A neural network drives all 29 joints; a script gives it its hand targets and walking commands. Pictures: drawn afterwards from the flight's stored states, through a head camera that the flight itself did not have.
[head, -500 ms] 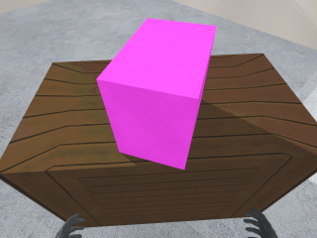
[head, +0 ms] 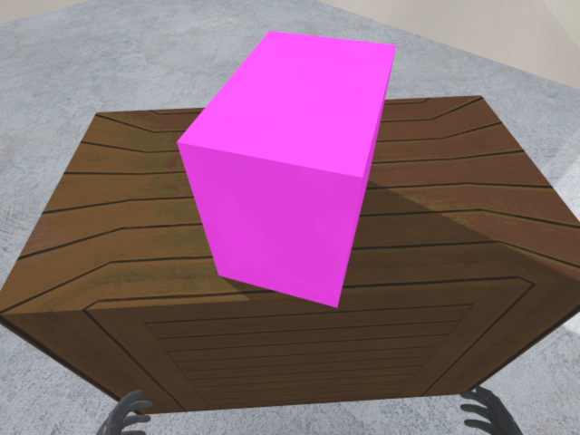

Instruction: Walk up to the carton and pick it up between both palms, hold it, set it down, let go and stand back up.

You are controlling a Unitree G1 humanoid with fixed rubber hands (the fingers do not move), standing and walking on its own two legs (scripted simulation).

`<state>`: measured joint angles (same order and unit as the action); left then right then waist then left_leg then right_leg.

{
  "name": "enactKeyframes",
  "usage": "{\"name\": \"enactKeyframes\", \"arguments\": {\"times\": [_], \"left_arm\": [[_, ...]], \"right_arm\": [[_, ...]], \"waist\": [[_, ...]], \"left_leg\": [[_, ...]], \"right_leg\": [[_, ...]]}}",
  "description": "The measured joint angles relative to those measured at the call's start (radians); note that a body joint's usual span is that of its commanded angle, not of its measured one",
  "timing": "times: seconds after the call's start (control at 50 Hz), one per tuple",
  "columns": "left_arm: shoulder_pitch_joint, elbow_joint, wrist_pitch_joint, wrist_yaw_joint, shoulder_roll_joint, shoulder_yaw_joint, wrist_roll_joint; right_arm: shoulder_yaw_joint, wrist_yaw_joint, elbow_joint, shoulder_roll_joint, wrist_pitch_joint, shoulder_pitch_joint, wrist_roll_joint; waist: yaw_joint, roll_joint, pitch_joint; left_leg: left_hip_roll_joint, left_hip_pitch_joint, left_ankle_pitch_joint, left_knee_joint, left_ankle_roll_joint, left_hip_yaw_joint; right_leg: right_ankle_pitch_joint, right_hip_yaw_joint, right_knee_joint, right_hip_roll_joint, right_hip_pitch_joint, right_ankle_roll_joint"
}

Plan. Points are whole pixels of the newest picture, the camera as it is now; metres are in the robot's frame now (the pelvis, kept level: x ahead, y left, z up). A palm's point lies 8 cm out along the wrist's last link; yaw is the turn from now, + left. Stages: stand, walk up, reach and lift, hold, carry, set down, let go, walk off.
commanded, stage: reach and lift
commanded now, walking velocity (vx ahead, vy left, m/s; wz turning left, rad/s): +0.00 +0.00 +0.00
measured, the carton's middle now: (302, 166) +0.49 +0.01 +0.09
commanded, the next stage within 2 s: none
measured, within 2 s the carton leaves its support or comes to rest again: neither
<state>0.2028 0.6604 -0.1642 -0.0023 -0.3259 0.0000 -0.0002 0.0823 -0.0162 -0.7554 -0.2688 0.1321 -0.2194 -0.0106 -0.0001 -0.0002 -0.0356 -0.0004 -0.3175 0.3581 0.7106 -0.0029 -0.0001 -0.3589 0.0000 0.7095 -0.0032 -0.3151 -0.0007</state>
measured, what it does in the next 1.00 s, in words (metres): stands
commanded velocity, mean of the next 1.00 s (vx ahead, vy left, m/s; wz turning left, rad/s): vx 0.00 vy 0.00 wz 0.00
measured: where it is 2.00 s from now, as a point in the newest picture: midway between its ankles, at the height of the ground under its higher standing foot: outside the picture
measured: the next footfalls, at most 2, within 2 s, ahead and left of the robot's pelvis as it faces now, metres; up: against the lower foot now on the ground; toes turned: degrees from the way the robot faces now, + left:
none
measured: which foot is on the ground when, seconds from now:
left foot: down 0.00-1.00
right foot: down 0.00-1.00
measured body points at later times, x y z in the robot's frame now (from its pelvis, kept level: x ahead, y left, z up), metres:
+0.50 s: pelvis -0.01 +0.01 +0.02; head -0.02 +0.02 +0.47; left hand +0.18 +0.26 -0.04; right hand +0.13 -0.22 -0.05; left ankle +0.02 +0.12 -0.72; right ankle +0.01 -0.12 -0.72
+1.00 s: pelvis -0.01 +0.00 +0.02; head -0.02 +0.01 +0.47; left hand +0.21 +0.24 +0.02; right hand +0.17 -0.19 +0.02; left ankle +0.02 +0.12 -0.72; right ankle +0.01 -0.12 -0.72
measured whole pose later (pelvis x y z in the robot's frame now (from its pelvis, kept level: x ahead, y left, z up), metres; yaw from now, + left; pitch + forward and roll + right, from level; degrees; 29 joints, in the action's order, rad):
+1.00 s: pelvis -0.01 +0.00 +0.02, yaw +0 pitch -4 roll +0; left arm 0.24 0.08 -0.24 0.08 -0.37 0.01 0.19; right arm -0.09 0.22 0.07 -0.10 -0.20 -0.43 0.01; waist 0.00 0.02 -0.04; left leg 0.00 -0.19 0.23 0.49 -0.01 0.00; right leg -0.23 0.00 0.49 0.00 -0.19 0.01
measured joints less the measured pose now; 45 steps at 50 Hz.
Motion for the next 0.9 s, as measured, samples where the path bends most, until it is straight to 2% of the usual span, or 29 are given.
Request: {"name": "enactKeyframes", "arguments": {"times": [0.04,0.1,0.22,0.34,0.6,0.9], "left_arm": [[-0.007,-0.049,-0.048,-0.004,0.009,0.0,0.0],[-0.015,-0.106,-0.075,0.001,0.026,0.0,0.0],[-0.015,-0.178,-0.052,0.026,0.042,0.0,0.0],[-0.015,-0.223,-0.033,0.037,0.034,0.01,0.0],[0.006,-0.337,-0.045,0.044,0.0,0.01,0.049],[0.035,-0.523,-0.061,0.082,-0.015,0.01,0.138]], "right_arm": [[0.008,-0.006,-0.001,0.0,0.028,0.014,0.0],[0.002,0.002,-0.001,0.001,0.047,0.029,0.0],[-0.037,0.044,0.013,0.021,0.06,0.003,0.0],[-0.062,0.079,0.133,0.063,0.051,-0.088,0.0],[-0.103,0.127,0.432,0.12,-0.091,-0.161,0.0],[-0.157,0.206,0.737,0.137,-0.288,-0.181,0.01]], "waist": [[0.0,0.0,0.0],[0.0,0.002,0.0],[0.0,0.017,0.001],[0.0,0.024,0.0],[0.0,0.025,0.0],[0.0,0.025,0.0]], "left_leg": [[0.0,0.0,0.0,0.0,0.0,0.0],[0.0,0.0,-0.002,-0.002,0.0,0.0],[0.0,0.042,-0.043,-0.08,0.0,0.0],[0.0,0.086,-0.09,-0.162,0.0,0.0],[0.0,0.103,-0.124,-0.196,-0.008,0.004],[0.0,0.124,-0.131,-0.215,-0.009,0.004]], "right_leg": [[0.0,0.0,0.0,0.0,0.0,0.0],[0.002,0.0,-0.002,0.0,0.0,0.0],[0.041,0.0,-0.077,0.0,0.041,0.0],[0.092,0.0,-0.166,0.0,0.088,0.002],[0.138,-0.003,-0.219,0.0,0.112,0.009],[0.134,-0.003,-0.219,0.0,0.125,0.01]]}}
